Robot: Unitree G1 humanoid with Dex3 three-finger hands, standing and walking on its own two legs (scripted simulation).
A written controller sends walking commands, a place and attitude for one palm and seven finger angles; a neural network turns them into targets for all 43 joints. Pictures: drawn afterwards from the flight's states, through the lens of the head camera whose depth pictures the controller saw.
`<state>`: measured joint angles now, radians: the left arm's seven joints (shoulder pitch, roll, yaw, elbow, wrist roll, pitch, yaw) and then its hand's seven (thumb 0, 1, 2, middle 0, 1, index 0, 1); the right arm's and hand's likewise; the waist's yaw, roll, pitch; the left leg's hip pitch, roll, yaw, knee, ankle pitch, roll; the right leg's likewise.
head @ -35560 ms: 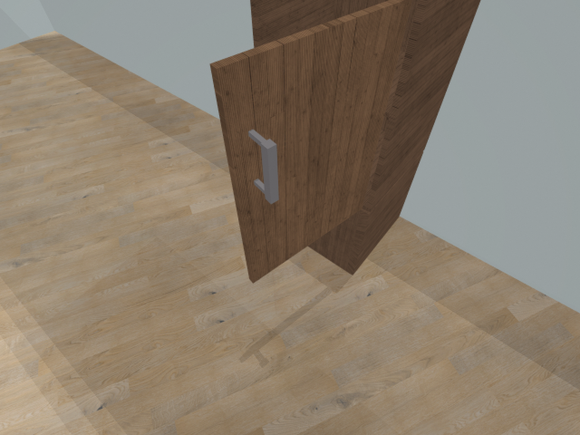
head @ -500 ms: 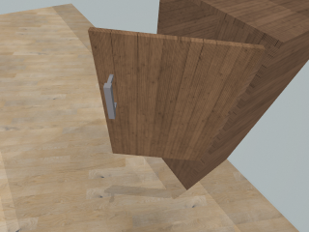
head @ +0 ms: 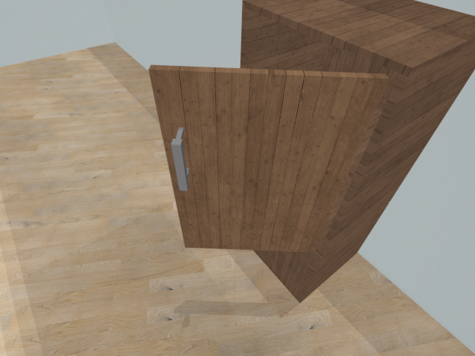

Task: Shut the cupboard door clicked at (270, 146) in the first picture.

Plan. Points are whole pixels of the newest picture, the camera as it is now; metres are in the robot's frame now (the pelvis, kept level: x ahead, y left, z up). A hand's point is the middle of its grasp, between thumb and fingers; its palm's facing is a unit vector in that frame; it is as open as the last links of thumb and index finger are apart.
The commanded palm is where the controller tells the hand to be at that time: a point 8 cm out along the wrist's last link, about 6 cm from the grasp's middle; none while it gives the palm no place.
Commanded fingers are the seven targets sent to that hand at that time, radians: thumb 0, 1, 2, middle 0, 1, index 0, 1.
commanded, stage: come to a stop and stand still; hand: left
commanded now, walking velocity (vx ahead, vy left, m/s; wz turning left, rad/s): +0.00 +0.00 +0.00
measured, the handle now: (182, 160) +0.48 +0.15 +0.06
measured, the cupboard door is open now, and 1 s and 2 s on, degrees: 51 51 51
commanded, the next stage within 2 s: look again from close up in 1.74 s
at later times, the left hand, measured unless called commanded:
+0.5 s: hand out of the picture -0.04 +0.17 -0.18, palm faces +0.03 -0.99 -0.12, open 7.3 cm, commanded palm none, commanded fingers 0.00 0.90 0.90 -0.20 -0.30 -0.20 -0.30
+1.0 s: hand out of the picture -0.03 +0.20 -0.18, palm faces +0.02 -0.99 -0.15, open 7.3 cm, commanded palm none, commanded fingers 0.00 0.90 0.90 -0.20 -0.30 -0.20 -0.30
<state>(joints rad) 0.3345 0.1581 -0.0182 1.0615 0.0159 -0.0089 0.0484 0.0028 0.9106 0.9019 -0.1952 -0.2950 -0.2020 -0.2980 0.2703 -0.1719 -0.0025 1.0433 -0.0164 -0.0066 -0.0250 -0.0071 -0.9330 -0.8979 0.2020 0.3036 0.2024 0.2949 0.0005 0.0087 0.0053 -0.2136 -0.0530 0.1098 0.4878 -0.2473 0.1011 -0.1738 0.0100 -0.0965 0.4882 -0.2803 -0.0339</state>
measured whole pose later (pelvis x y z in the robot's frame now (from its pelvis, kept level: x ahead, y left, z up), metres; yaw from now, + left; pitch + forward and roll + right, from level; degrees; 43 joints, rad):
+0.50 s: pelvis -0.01 +0.03 +0.00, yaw +0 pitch -1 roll -1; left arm 0.36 0.13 -0.03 1.09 0.02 0.00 0.04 0.00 0.91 0.90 -0.20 -0.30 -0.20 -0.30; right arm 0.33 -0.13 0.01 1.11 -0.01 -0.02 -0.02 0.00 -0.90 -0.90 0.20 0.30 0.20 0.29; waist 0.01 -0.03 0.01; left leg -0.21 -0.09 0.12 0.40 -0.18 0.14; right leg -0.19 -0.03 -0.09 0.45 -0.23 0.00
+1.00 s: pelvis +0.00 +0.04 +0.00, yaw -1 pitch -1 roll +0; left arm 0.35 0.14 -0.01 1.12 0.02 0.01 0.05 0.00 0.91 0.90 -0.19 -0.29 -0.20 -0.30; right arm 0.31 -0.11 0.01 1.14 -0.01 -0.02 -0.04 0.00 -0.90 -0.90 0.20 0.30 0.20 0.29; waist 0.01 -0.04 0.03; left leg -0.16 -0.13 0.14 0.33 -0.17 0.15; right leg -0.19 -0.05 -0.05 0.46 -0.25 0.02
